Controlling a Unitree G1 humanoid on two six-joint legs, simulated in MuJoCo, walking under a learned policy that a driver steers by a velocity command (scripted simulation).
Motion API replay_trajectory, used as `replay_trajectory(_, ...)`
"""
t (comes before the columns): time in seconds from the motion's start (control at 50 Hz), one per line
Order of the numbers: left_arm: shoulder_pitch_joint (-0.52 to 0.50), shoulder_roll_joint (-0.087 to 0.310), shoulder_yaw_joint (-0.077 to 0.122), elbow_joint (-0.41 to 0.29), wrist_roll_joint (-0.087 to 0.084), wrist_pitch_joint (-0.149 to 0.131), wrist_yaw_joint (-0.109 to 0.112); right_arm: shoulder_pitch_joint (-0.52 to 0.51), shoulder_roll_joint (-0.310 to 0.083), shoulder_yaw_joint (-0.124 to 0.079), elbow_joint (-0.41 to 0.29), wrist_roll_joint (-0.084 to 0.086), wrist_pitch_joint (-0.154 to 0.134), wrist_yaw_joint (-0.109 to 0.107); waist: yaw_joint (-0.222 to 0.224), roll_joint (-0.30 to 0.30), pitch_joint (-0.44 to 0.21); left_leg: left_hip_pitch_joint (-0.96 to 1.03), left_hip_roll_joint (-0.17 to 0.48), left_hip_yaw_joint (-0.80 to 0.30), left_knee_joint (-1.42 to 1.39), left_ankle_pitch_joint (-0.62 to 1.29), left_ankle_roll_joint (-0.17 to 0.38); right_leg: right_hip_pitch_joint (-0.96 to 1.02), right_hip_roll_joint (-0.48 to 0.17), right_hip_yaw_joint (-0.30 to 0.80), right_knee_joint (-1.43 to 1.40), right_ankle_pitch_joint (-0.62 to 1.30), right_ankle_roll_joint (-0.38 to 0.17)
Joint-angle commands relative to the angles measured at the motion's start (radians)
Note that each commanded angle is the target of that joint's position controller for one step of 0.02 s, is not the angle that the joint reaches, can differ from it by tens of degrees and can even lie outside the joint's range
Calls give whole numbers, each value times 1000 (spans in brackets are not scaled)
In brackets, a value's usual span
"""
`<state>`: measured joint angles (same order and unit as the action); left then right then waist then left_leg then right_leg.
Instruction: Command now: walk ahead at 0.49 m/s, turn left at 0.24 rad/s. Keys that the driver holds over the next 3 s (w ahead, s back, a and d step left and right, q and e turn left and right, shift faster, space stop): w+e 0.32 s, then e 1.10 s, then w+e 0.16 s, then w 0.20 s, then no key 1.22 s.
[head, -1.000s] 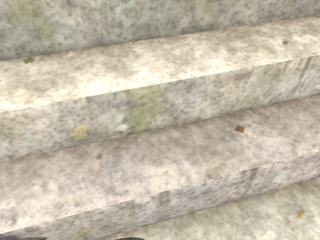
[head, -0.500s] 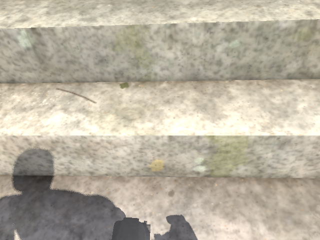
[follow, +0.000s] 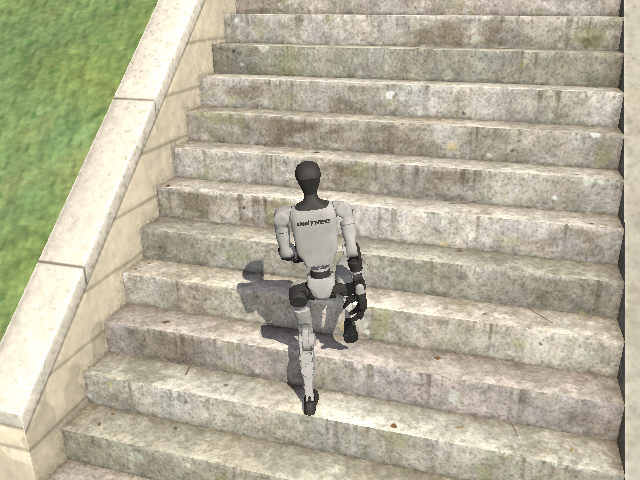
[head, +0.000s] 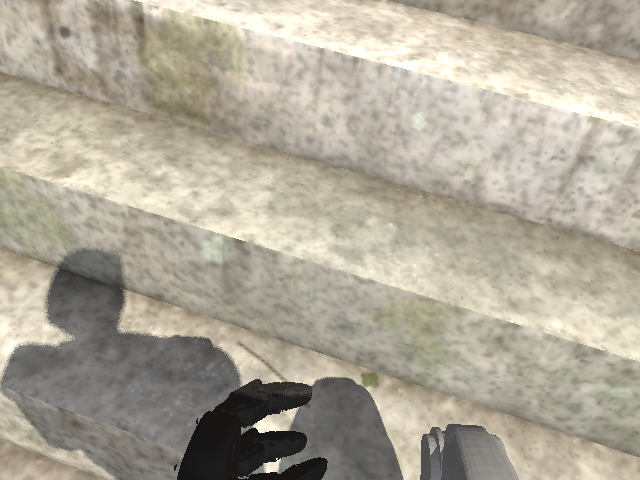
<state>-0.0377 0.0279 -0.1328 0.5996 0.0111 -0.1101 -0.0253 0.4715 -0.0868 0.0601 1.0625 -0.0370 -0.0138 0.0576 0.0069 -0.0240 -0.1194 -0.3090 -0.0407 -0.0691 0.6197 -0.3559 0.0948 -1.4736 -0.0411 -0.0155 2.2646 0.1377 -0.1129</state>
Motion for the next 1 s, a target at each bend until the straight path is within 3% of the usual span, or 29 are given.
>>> replay_trajectory(0.02, -262, -44, -47, -100, -10, 4, 23, 42, -119, -14, -31, 17, -14, -46, -50, 152, 144, -261, 167, -192, -446, 263, -26, 91, 25, -200, -184, -21, 47)
replay_trajectory(0.06, -237, -61, -51, -70, -27, -2, 18, 144, -155, -25, 19, -6, 1, -89, -65, 138, 30, 57, 238, -190, -495, 422, -5, 76, 18, -193, -242, -73, 36)
replay_trajectory(0.1, -143, 52, -9, -11, -38, -18, -4, -1, -164, -22, -6, 20, 5, -103, 25, 132, -60, 112, 185, 99, -444, 1188, -62, 458, 76, -269, -639, -213, -40)
replay_trajectory(0.12, -243, 89, 14, -32, -14, -11, 2, 98, -176, -28, 31, 42, -11, -110, 0, 165, -161, 93, 185, 99, -415, 1649, -32, 738, 146, -328, -792, -355, -49)
replay_trajectory(0.16, 99, 178, 61, 64, 7, 24, -17, 41, -302, -44, 49, 10, -40, -132, 159, 370, -218, 436, 364, 32, -193, 2405, 119, 821, 149, -153, -980, -814, -52)
replay_trajectory(0.18, 233, 246, 88, 129, -3, 28, -41, -43, -316, -52, 14, 5, -50, -126, 211, 304, -262, 478, 353, 70, -13, 2519, 143, 927, 132, -56, -1094, -791, -86)
replay_trajectory(0.2, 427, 329, 117, 209, 37, 40, -59, -96, -303, -56, -29, -10, -68, -109, 254, 44, -338, 254, 340, 22, 218, 2340, 155, 1221, 33, 248, -1265, -676, -174)
replay_trajectory(0.22, 512, 379, 144, 284, 55, 92, -25, -195, -243, -55, -85, 5, -97, -56, 255, -278, -296, -105, 141, 30, 612, 1404, 104, 1406, -78, 721, -1775, -714, -292)
replay_trajectory(0.24, 495, 266, 133, 354, 96, 131, 31, -377, -183, -63, -142, 3, -103, -10, 220, -314, -122, -479, -106, -63, 1352, 383, -12, 1323, -203, 1215, -2087, -851, -392)
replay_trajectory(0.26, 439, 125, 83, 370, 75, 115, 38, -451, -83, -38, -280, 4, -128, 45, 116, -149, 68, -739, -73, -192, 1678, 279, 30, 1186, -219, 1179, -2021, -987, -311)
replay_trajectory(0.3, 350, -10, 47, 438, 31, 78, 11, -440, 8, 13, -390, -12, -146, 76, -82, 108, 231, -933, -28, -128, 1765, 272, 101, 1004, -101, 668, -1862, -747, -160)
replay_trajectory(0.34, 239, -25, 48, 431, 40, 74, -20, -306, 40, 49, -368, 7, -144, 47, -165, 177, 222, -935, 1, -112, 1753, 261, 100, 934, -22, 330, -1836, -407, -68)
replay_trajectory(0.38, 164, 40, 57, 415, 37, 76, -35, -335, 10, 72, -411, 11, -141, 20, -213, 146, 228, -838, 52, -9, 1510, 325, 66, 757, 16, 150, -1890, -251, -27)
replay_trajectory(0.46, 450, 141, 79, 448, 21, 77, 5, -494, 29, 95, -458, -11, -129, -44, -71, -59, 61, -916, 96, 170, 1490, 460, -38, 1011, -3, 242, -1870, 6, -86)
replay_trajectory(0.52, 696, 170, 123, 449, 5, 127, 54, -765, 52, 109, -566, -1, -150, -34, 101, -76, 36, -1180, 114, 139, 1253, 211, -82, 1419, -64, 394, -1869, 103, -58)
replay_trajectory(0.56, 657, 226, 155, 396, -6, 150, 86, -930, 53, 123, -662, -5, -140, -20, 110, -73, 26, -896, 106, 247, 807, 75, -110, 1323, -95, 361, -2082, 141, -79)
replay_trajectory(0.58, 644, 242, 171, 403, -16, 157, 103, -893, 94, 114, -667, -1, -114, -41, 39, -187, -52, -457, 59, 191, 637, -271, -76, 1156, -117, 342, -2102, 368, -85)
replay_trajectory(0.6, 697, 224, 166, 431, -17, 143, 118, -733, -12, 56, -660, 5, -103, -56, -46, -148, -215, -194, 23, 154, 576, -194, -32, 1254, -54, 294, -1955, 911, -41)
replay_trajectory(0.64, 444, 414, 227, 354, -21, 98, 95, -186, -234, -43, -527, 12, -92, -74, -331, -137, -484, 326, 154, -120, 328, -31, 97, 1206, -37, 291, -1514, 1284, 52)
replay_trajectory(0.66, 198, 324, 212, 211, -21, 72, 65, 24, -315, -86, -447, -34, -72, -95, -417, 203, -582, 596, 359, -469, 133, 18, 206, 808, 137, 200, -1066, 666, 127)
replay_trajectory(0.68, 95, 257, 196, 158, 2, 59, 34, -86, -280, -84, -412, -49, -65, -128, -294, 514, -527, 395, 447, -766, 29, 206, 240, 649, 206, 276, -487, -386, 139)
replay_trajectory(0.72, -14, 148, 157, -4, 12, 89, 1, -249, -94, -47, -369, 1, -37, -161, -142, 282, -112, 44, 442, -496, 35, 118, 146, 344, 141, 252, -64, -617, 139)
replay_trajectory(0.76, 238, 111, 127, 17, 33, 134, -27, -447, 42, -19, -347, 9, -16, -177, 82, -18, 109, -325, 369, -219, 74, -77, 17, 477, 80, 188, -107, -471, 75)
replay_trajectory(0.8, 384, 131, 120, 40, 7, 166, -5, -500, -1, -28, -343, 1, 2, -159, 192, -72, 169, -475, 326, -23, 24, -37, -11, 578, 90, 130, -154, -310, 95)
replay_trajectory(0.84, 349, 160, 122, 4, 1, 186, 48, -532, -70, -42, -362, -15, 13, -147, 194, 27, 211, -488, 290, 116, -41, 68, -3, 589, 115, 93, -256, -161, 129)
replay_trajectory(0.88, 391, 220, 140, -3, 4, 200, 90, -534, -187, -62, -393, -30, 27, -153, 223, 154, 118, -341, 287, 162, -100, 283, 17, 733, 103, -26, -469, -161, 164)
replay_trajectory(0.92, 377, 257, 152, -20, 23, 203, 93, -508, -246, -80, -431, -13, 36, -157, 203, 125, 66, -182, 282, 196, -83, 303, 1, 814, 49, -46, -759, -234, 159)
replay_trajectory(0.98, 507, 328, 200, 10, 33, 193, 76, -572, -300, -87, -495, -18, 6, -120, 217, 78, -81, -59, 325, 221, 168, 837, 35, 1173, 32, -86, -1207, -246, 43)
replay_trajectory(1.0, 514, 316, 211, -1, -3, 180, 70, -531, -299, -88, -464, 25, 9, -99, 207, 112, -94, -3, 319, 231, 291, 719, 43, 1227, 31, -88, -1499, -197, -16)
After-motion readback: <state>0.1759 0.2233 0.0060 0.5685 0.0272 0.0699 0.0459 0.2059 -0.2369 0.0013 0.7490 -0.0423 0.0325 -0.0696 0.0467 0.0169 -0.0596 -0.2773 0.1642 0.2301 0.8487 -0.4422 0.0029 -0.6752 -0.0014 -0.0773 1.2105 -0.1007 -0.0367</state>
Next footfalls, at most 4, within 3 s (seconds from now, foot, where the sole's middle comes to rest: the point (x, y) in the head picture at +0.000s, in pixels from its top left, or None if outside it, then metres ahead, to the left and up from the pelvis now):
0.16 right None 0.22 -0.06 -0.57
0.58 left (228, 438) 0.46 0.13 -0.36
1.02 right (391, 442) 0.48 -0.11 -0.36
1.76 left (280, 220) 0.72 0.09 -0.15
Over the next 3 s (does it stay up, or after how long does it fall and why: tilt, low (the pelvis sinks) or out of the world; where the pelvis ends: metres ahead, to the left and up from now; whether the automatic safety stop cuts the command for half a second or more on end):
stays up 0.55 0.06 0.43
